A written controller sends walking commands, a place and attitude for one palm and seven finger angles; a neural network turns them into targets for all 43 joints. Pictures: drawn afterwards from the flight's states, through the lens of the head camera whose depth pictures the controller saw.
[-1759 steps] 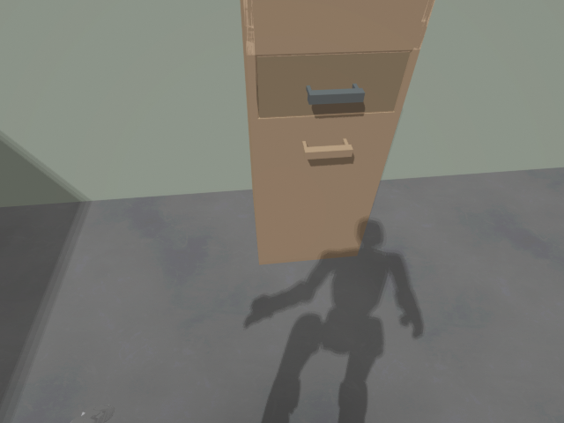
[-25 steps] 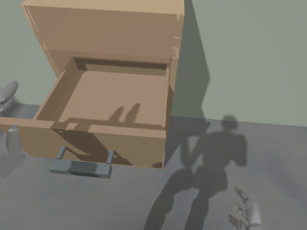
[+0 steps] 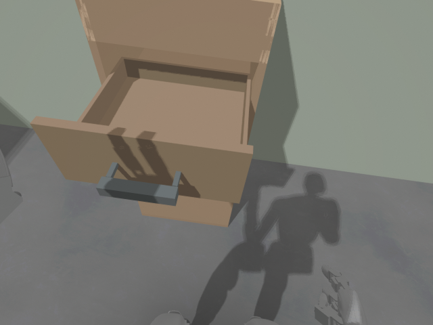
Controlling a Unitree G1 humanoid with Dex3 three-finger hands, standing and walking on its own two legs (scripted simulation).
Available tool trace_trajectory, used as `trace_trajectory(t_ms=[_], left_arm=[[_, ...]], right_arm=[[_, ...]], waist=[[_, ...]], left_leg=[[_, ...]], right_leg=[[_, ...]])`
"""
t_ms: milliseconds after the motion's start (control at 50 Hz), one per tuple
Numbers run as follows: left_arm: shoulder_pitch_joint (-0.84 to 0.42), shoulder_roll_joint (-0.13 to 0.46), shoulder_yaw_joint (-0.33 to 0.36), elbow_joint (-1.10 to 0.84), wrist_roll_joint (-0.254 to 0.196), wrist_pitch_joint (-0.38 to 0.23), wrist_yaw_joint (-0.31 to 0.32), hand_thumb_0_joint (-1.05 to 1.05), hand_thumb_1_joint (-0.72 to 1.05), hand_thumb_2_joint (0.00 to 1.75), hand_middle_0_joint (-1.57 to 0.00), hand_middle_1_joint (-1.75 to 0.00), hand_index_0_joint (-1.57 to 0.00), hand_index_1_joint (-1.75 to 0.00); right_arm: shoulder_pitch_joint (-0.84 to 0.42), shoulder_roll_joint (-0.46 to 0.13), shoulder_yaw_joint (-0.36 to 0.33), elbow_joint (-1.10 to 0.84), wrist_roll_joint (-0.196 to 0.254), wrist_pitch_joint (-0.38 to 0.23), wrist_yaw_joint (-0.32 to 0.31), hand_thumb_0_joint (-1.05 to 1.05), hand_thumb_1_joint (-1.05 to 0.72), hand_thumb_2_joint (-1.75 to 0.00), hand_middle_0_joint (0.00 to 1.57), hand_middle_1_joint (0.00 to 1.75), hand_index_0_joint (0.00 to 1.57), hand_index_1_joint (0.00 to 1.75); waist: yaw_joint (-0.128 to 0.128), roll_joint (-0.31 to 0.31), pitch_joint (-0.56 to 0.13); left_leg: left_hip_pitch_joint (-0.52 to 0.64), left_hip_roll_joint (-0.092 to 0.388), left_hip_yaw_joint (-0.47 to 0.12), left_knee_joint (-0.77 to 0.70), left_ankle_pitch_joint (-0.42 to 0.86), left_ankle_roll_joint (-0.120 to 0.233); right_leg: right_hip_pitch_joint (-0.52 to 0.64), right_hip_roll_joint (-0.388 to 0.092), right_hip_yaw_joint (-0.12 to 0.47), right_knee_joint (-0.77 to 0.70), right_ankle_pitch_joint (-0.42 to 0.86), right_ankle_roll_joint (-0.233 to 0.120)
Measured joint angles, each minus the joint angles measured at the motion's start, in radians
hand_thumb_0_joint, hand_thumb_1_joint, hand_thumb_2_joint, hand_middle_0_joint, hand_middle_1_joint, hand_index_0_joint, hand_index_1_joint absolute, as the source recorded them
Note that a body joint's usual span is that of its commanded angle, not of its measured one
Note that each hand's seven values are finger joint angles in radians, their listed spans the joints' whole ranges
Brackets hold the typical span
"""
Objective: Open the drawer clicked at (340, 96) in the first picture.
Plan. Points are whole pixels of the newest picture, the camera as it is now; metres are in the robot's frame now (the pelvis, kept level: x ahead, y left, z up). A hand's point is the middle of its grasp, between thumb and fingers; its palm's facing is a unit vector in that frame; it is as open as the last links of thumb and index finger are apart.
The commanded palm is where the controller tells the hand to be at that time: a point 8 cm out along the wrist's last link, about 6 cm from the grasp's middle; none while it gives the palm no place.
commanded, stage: step back with the hand held close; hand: left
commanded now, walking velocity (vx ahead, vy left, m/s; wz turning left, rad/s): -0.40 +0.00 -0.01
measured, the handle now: (142, 181) +0.35 +0.17 +0.06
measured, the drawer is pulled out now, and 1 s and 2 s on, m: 0.29 0.29 0.29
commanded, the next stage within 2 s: stop stepping back and stand still in 0.36 s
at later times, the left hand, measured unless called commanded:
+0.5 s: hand out of the picture +0.11 +0.20 +0.22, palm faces +0.30 -0.79 -0.53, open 7.5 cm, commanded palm +0.02 +0.25 +0.25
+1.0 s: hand out of the picture -0.05 +0.17 +0.22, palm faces +0.38 -0.82 -0.43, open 7.5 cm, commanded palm -0.11 +0.22 +0.25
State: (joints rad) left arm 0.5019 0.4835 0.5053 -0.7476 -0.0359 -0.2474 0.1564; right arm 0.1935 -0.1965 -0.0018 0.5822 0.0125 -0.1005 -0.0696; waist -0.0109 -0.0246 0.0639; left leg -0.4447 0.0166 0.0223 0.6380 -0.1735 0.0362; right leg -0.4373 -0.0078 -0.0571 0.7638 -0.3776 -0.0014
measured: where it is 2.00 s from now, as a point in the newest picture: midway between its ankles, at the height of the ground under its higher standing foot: outside the picture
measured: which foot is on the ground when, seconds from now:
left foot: down 0.00-0.22, up 0.24-0.38, down 0.40-0.64, up 0.66-0.84, down 0.86-1.00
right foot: up 0.00-0.16, down 0.18-0.88, up 0.90-1.00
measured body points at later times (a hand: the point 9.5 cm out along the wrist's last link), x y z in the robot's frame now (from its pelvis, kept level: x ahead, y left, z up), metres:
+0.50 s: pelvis -0.12 -0.03 +0.01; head -0.06 +0.00 +0.46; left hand +0.08 +0.24 +0.25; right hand +0.06 -0.27 -0.06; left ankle -0.05 +0.08 -0.72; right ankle -0.12 -0.15 -0.68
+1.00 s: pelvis -0.24 -0.06 +0.01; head -0.26 -0.04 +0.46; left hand -0.07 +0.21 +0.24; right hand -0.12 -0.31 -0.06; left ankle -0.22 +0.07 -0.72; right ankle -0.21 -0.14 -0.68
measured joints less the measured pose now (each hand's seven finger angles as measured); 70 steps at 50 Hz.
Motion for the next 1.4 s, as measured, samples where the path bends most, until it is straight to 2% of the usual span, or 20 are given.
trace_trajectory(t_ms=[80,180,240,340,400,500,580,640,700,760,860,880,960,1020,1060,1080,1120,1180,1320,1400], left_arm=[[-0.011,0.021,0.040,0.009,-0.004,-0.011,0.003,0.02,0.88,0.90,-0.21,-0.30,-0.21,-0.30],[-0.014,0.026,0.049,-0.009,-0.022,-0.028,-0.021,0.02,0.88,0.90,-0.21,-0.30,-0.21,-0.30],[-0.037,0.002,0.006,-0.004,-0.024,-0.040,-0.053,0.02,0.88,0.90,-0.21,-0.30,-0.21,-0.30],[0.064,0.035,0.007,-0.032,-0.029,-0.049,-0.073,0.01,0.88,0.90,-0.21,-0.30,-0.21,-0.30],[0.103,0.033,0.031,-0.034,-0.029,-0.040,-0.058,0.01,0.88,0.90,-0.21,-0.30,-0.21,-0.30],[0.047,0.023,0.028,0.026,-0.028,-0.016,-0.046,0.01,0.88,0.90,-0.21,-0.30,-0.21,-0.30],[0.111,0.016,0.014,-0.047,-0.029,0.029,-0.037,0.02,0.88,0.90,-0.21,-0.30,-0.21,-0.30],[0.158,0.045,0.026,-0.113,-0.025,0.025,-0.032,0.02,0.88,0.90,-0.21,-0.30,-0.21,-0.30],[0.120,0.047,0.008,-0.107,-0.023,0.015,-0.038,0.02,0.88,0.90,-0.21,-0.30,-0.21,-0.30],[0.059,0.026,0.008,-0.021,-0.023,0.013,-0.038,0.01,0.88,0.90,-0.22,-0.30,-0.22,-0.30],[-0.021,-0.046,-0.008,0.158,-0.019,0.041,-0.010,0.01,0.88,0.90,-0.21,-0.30,-0.21,-0.30],[-0.035,-0.058,-0.016,0.174,-0.017,0.048,-0.003,0.01,0.88,0.90,-0.21,-0.30,-0.21,-0.30],[0.007,-0.088,-0.060,0.144,0.009,0.068,-0.007,0.02,0.89,0.90,-0.20,-0.30,-0.20,-0.30],[0.093,-0.061,-0.088,0.061,0.014,0.054,-0.020,0.02,0.88,0.90,-0.20,-0.30,-0.20,-0.30],[0.133,-0.011,-0.068,0.009,0.016,0.036,-0.022,0.02,0.88,0.90,-0.21,-0.30,-0.21,-0.30],[0.132,0.012,-0.051,-0.005,0.019,0.022,-0.024,0.02,0.88,0.90,-0.21,-0.30,-0.21,-0.30],[0.082,0.023,-0.040,0.005,0.016,0.000,-0.037,0.02,0.88,0.90,-0.21,-0.30,-0.21,-0.30],[-0.002,0.005,-0.024,0.082,0.012,-0.023,-0.045,0.01,0.88,0.90,-0.21,-0.30,-0.21,-0.30],[0.011,-0.078,-0.045,0.172,-0.006,0.015,-0.021,0.01,0.88,0.90,-0.21,-0.30,-0.21,-0.30],[0.028,-0.088,-0.098,0.103,0.009,0.027,-0.015,0.02,0.88,0.90,-0.20,-0.30,-0.21,-0.30]], right_arm=[[0.008,0.020,0.002,-0.001,-0.001,-0.031,0.016,0.01,-0.90,-0.90,0.21,0.30,0.20,0.30],[-0.029,0.032,0.028,0.004,-0.004,-0.057,0.041,0.01,-0.90,-0.90,0.21,0.30,0.20,0.30],[-0.074,0.014,0.031,0.019,0.000,-0.051,0.046,0.01,-0.90,-0.90,0.21,0.30,0.20,0.30],[-0.039,0.019,0.020,0.040,0.029,-0.007,0.026,0.01,-0.90,-0.90,0.21,0.30,0.20,0.30],[-0.031,-0.005,0.007,0.019,0.022,0.006,0.005,0.01,-0.90,-0.90,0.21,0.30,0.20,0.30],[-0.093,0.022,-0.029,0.029,0.001,-0.012,0.024,0.01,-0.90,-0.90,0.20,0.30,0.20,0.30],[-0.066,0.030,-0.012,-0.015,0.010,-0.033,0.046,0.01,-0.90,-0.90,0.20,0.30,0.20,0.30],[-0.032,0.029,0.008,-0.044,0.019,-0.032,0.047,0.01,-0.90,-0.90,0.21,0.30,0.20,0.30],[-0.024,0.014,0.007,-0.001,0.019,-0.003,0.032,0.01,-0.90,-0.90,0.21,0.30,0.20,0.30],[0.003,0.010,0.002,0.060,0.016,0.032,0.016,0.01,-0.90,-0.90,0.21,0.30,0.20,0.30],[0.058,-0.029,-0.001,0.062,0.014,0.021,-0.008,0.01,-0.90,-0.90,0.21,0.30,0.20,0.30],[0.056,-0.032,-0.006,0.059,0.010,0.009,-0.010,0.01,-0.90,-0.90,0.21,0.30,0.20,0.30],[0.079,-0.013,-0.009,0.044,0.000,-0.040,0.012,0.01,-0.90,-0.90,0.20,0.30,0.20,0.30],[0.114,0.000,0.004,0.041,0.001,-0.061,0.026,0.01,-0.90,-0.90,0.20,0.30,0.20,0.30],[0.129,0.005,0.014,0.033,0.000,-0.056,0.025,0.01,-0.90,-0.90,0.20,0.30,0.20,0.30],[0.123,0.005,0.014,0.034,-0.001,-0.048,0.024,0.01,-0.90,-0.90,0.21,0.30,0.20,0.30],[0.083,-0.002,0.004,0.067,-0.002,-0.021,0.018,0.01,-0.90,-0.90,0.21,0.30,0.20,0.30],[0.049,-0.004,-0.010,0.109,-0.003,0.012,0.015,0.01,-0.90,-0.90,0.21,0.30,0.20,0.30],[0.059,-0.015,-0.004,0.054,-0.003,-0.003,-0.008,0.01,-0.90,-0.90,0.21,0.30,0.20,0.30],[0.043,-0.017,-0.005,0.022,-0.012,-0.033,-0.007,0.01,-0.90,-0.90,0.21,0.30,0.20,0.30]], waist=[[0.004,0.011,-0.011],[0.028,-0.001,-0.011],[0.012,0.065,0.041],[-0.017,-0.018,-0.007],[-0.031,-0.010,-0.034],[-0.011,-0.032,0.041],[-0.001,-0.015,0.045],[0.005,-0.014,0.029],[-0.001,0.013,0.020],[0.002,-0.006,-0.048],[-0.020,0.011,-0.135],[-0.030,0.004,-0.119],[-0.046,-0.020,-0.081],[-0.049,-0.016,-0.090],[-0.034,-0.019,-0.095],[-0.019,-0.016,-0.090],[-0.002,0.009,-0.059],[0.004,0.017,-0.062],[-0.013,0.000,-0.114],[-0.015,-0.023,-0.060]], left_leg=[[-0.028,0.019,-0.005,-0.036,0.032,-0.006],[-0.084,0.047,0.026,-0.061,0.083,-0.023],[-0.095,0.086,-0.020,-0.071,0.090,-0.035],[-0.049,-0.009,-0.008,0.178,-0.212,-0.050],[0.079,0.005,0.010,-0.079,0.013,-0.028],[0.070,0.012,0.020,-0.124,0.009,-0.017],[0.053,0.041,0.015,-0.132,0.056,-0.035],[0.011,0.042,0.014,-0.056,0.016,-0.045],[-0.048,0.015,-0.032,0.179,-0.170,-0.050],[-0.040,-0.017,-0.010,0.344,-0.180,-0.046],[0.195,0.009,0.013,-0.014,-0.273,0.000],[0.203,0.003,0.009,-0.059,-0.202,-0.005],[0.203,-0.005,0.010,-0.074,-0.112,-0.011],[0.198,0.003,-0.009,-0.096,-0.088,-0.027],[0.168,0.002,-0.009,-0.057,-0.102,-0.034],[0.133,0.004,-0.008,0.004,-0.154,-0.028],[0.052,0.003,-0.035,0.200,-0.210,-0.019],[-0.020,-0.009,-0.017,0.355,-0.182,-0.020],[0.161,0.011,0.063,-0.059,-0.214,0.012],[0.183,0.001,0.060,-0.116,-0.035,-0.008]], right_leg=[[0.041,0.015,0.022,0.084,-0.076,0.004],[0.192,-0.003,0.017,-0.141,-0.031,0.004],[0.215,0.049,-0.019,-0.215,0.020,0.005],[0.196,-0.012,-0.009,-0.227,0.055,-0.001],[0.133,-0.015,-0.028,-0.173,0.074,0.011],[-0.011,0.016,0.042,0.102,-0.106,0.010],[0.033,0.010,-0.001,0.015,-0.056,0.021],[0.125,-0.012,-0.032,-0.152,0.067,-0.001],[0.131,-0.011,-0.061,-0.144,0.118,-0.032],[0.122,-0.034,-0.055,-0.172,0.134,-0.035],[0.063,-0.045,-0.100,-0.169,0.093,-0.032],[0.047,-0.047,-0.094,-0.139,0.056,-0.025],[-0.025,-0.003,-0.025,0.146,-0.057,0.001],[0.036,0.010,-0.044,0.066,-0.039,0.005],[0.129,0.007,-0.052,-0.113,-0.023,-0.005],[0.136,0.010,-0.055,-0.158,0.048,-0.042],[0.126,0.021,-0.073,-0.145,0.117,-0.079],[0.139,0.013,-0.081,-0.180,0.133,-0.083],[0.143,-0.009,-0.080,-0.239,0.129,-0.068],[0.109,-0.007,-0.046,-0.122,0.032,-0.026]])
